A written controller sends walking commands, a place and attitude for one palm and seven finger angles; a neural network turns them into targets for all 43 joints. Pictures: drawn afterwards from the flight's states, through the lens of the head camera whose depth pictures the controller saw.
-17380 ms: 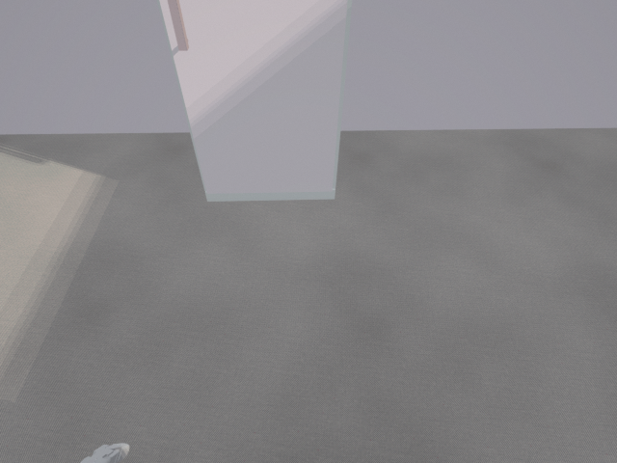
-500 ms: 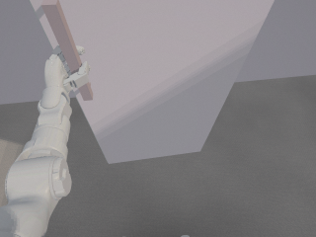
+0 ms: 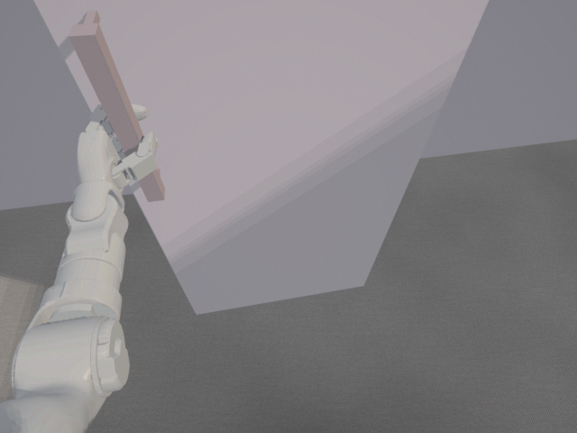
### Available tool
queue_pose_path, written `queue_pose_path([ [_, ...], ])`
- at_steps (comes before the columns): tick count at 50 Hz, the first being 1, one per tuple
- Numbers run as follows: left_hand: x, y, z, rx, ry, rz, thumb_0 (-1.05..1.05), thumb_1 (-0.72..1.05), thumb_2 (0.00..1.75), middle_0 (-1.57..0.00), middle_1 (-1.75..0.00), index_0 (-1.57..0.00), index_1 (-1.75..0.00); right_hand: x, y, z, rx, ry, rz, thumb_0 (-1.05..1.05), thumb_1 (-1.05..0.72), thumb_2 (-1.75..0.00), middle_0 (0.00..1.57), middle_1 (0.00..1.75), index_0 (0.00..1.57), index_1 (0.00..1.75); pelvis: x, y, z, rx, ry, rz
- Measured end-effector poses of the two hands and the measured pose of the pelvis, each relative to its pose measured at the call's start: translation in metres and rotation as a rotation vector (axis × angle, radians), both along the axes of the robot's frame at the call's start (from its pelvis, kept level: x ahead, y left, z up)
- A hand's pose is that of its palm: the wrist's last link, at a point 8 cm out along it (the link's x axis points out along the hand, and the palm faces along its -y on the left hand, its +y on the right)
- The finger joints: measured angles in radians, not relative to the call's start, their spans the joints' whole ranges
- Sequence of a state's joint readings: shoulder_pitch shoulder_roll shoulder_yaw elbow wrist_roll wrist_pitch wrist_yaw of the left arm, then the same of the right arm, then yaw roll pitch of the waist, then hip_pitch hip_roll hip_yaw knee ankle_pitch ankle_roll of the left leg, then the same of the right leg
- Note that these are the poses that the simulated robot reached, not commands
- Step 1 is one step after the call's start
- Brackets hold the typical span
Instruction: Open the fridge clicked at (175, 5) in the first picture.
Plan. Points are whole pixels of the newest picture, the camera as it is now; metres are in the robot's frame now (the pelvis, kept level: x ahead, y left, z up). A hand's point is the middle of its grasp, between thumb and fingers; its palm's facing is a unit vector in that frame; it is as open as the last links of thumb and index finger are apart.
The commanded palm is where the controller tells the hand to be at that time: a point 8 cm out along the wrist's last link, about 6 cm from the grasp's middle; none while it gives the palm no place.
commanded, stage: grip the handle and tug to test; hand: left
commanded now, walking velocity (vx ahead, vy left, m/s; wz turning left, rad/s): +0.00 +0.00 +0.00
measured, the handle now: (129, 121) +0.52 +0.21 +0.15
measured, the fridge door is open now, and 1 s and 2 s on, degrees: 0 18 56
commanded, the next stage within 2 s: pull the door a little, standing still in 0.02 s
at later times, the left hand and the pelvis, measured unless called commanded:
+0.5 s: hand (147, 161) +0.46 +0.18 +0.13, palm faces +0.14 -0.99 +0.02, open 6.3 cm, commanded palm +0.39 +0.22 +0.12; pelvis +0.03 +0.00 +0.01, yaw -1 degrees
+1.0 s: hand (170, 245) +0.32 +0.13 +0.13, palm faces +0.12 -0.98 -0.18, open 6.9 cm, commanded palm +0.29 +0.18 +0.12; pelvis +0.01 -0.01 +0.02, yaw +2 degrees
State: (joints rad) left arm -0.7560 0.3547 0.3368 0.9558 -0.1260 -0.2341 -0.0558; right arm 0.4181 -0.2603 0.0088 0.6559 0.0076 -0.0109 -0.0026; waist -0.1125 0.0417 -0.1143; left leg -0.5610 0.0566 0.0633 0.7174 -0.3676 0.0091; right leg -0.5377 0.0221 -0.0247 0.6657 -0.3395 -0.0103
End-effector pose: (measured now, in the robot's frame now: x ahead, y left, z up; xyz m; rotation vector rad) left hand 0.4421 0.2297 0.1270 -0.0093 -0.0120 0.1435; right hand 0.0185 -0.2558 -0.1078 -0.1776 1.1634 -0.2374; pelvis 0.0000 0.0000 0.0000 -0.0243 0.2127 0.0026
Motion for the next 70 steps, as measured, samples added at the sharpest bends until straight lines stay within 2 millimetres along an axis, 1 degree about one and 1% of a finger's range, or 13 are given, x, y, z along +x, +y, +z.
queue_pose_path([
  [8, -0.001, 0.0, 0.0, -0.004, -0.003, -0.008, 0.01, 0.7, 0.74, -0.29, -1.4, -0.3, -1.37, 0.034, 0.004, 0.005, 0.008, -0.054, 0.009, 0.01, -0.9, -0.9, 0.2, 0.3, 0.21, 0.3, 0.015, 0.003, 0.004, 0.0, -0.009, -0.008],
  [14, 0.0, 0.002, 0.0, -0.006, 0.003, -0.016, 0.01, 0.67, 0.75, -0.31, -1.39, -0.32, -1.36, 0.057, 0.006, 0.006, 0.001, -0.064, 0.05, 0.01, -0.9, -0.9, 0.2, 0.3, 0.21, 0.3, 0.018, 0.004, 0.005, -0.001, -0.011, 0.011],
  [25, -0.012, -0.003, 0.0, -0.006, 0.004, -0.007, 0.01, 0.7, 0.74, -0.27, -1.4, -0.29, -1.37, 0.072, 0.011, 0.012, 0.03, -0.131, 0.033, 0.01, -0.9, -0.9, 0.2, 0.3, 0.21, 0.3, 0.028, 0.005, 0.009, 0.004, -0.021, -0.016],
  [31, -0.043, -0.01, -0.001, -0.001, -0.015, -0.032, 0.01, 0.69, 0.72, -0.26, -1.38, -0.26, -1.34, 0.085, 0.015, 0.016, 0.054, -0.168, 0.031, 0.01, -0.91, -0.9, 0.2, 0.3, 0.2, 0.3, 0.037, 0.005, 0.015, 0.007, -0.053, -0.032],
  [36, -0.079, -0.021, 0.0, 0.04, -0.042, -0.066, 0.0, 0.65, 0.71, -0.29, -1.37, -0.26, -1.33, 0.115, 0.018, 0.019, 0.053, -0.245, 0.059, 0.02, -0.9, -0.9, 0.2, 0.3, 0.2, 0.3, 0.042, 0.005, 0.013, 0.007, -0.093, -0.028],
  [42, -0.107, -0.03, 0.005, 0.157, -0.033, -0.075, -0.02, 0.57, 0.69, -0.37, -1.37, -0.3, -1.36, 0.152, 0.026, 0.037, 0.003, -0.311, 0.105, 0.02, -0.91, -0.9, 0.2, 0.3, 0.2, 0.3, 0.028, 0.005, 0.021, 0.017, -0.163, 0.001],
  [45, -0.122, -0.037, 0.007, 0.169, -0.012, -0.066, -0.02, 0.57, 0.69, -0.36, -1.35, -0.31, -1.37, 0.164, 0.031, 0.049, 0.012, -0.381, 0.132, 0.02, -0.91, -0.9, 0.2, 0.3, 0.2, 0.3, 0.02, 0.003, 0.025, 0.024, -0.193, -0.002],
  [48, -0.136, -0.046, 0.007, 0.181, -0.009, -0.046, -0.03, 0.57, 0.69, -0.37, -1.35, -0.3, -1.37, 0.171, 0.036, 0.05, 0.037, -0.434, 0.168, 0.01, -0.9, -0.9, 0.2, 0.3, 0.2, 0.3, 0.012, -0.005, 0.021, 0.038, -0.207, 0.016],
  [51, -0.153, -0.056, 0.007, 0.191, -0.008, -0.016, -0.03, 0.57, 0.68, -0.37, -1.35, -0.29, -1.37, 0.171, 0.038, 0.044, 0.078, -0.444, 0.196, 0.01, -0.9, -0.9, 0.2, 0.3, 0.2, 0.3, 0.004, -0.017, 0.017, 0.063, -0.228, 0.026],
  [55, -0.178, -0.073, 0.009, 0.197, 0.014, 0.012, -0.03, 0.58, 0.67, -0.35, -1.33, -0.28, -1.37, 0.159, 0.03, 0.034, 0.114, -0.425, 0.201, 0.01, -0.9, -0.9, 0.2, 0.3, 0.21, 0.3, -0.008, -0.033, 0.019, 0.051, -0.224, 0.051],
  [62, -0.222, -0.106, 0.007, 0.197, -0.016, -0.003, -0.04, 0.57, 0.66, -0.34, -1.35, -0.27, -1.36, 0.117, -0.005, 0.02, 0.069, -0.337, 0.229, 0.01, -0.9, -0.9, 0.21, 0.3, 0.21, 0.3, -0.04, -0.063, 0.014, 0.052, -0.225, 0.144],
  [68, -0.258, -0.134, 0.001, 0.199, -0.084, -0.013, -0.05, 0.61, 0.68, -0.27, -1.33, -0.18, -1.23, 0.09, -0.031, 0.011, 0.01, -0.329, 0.297, 0.02, -0.9, -0.9, 0.2, 0.3, 0.2, 0.3, -0.069, -0.087, -0.002, 0.07, -0.233, 0.203],
  [70, -0.269, -0.145, 0.001, 0.211, -0.079, -0.012, -0.05, 0.62, 0.69, -0.25, -1.31, -0.16, -1.21, 0.08, -0.037, 0.01, 0.031, -0.308, 0.318, 0.02, -0.9, -0.9, 0.2, 0.3, 0.2, 0.3, -0.078, -0.102, 0.001, 0.09, -0.25, 0.222],
])
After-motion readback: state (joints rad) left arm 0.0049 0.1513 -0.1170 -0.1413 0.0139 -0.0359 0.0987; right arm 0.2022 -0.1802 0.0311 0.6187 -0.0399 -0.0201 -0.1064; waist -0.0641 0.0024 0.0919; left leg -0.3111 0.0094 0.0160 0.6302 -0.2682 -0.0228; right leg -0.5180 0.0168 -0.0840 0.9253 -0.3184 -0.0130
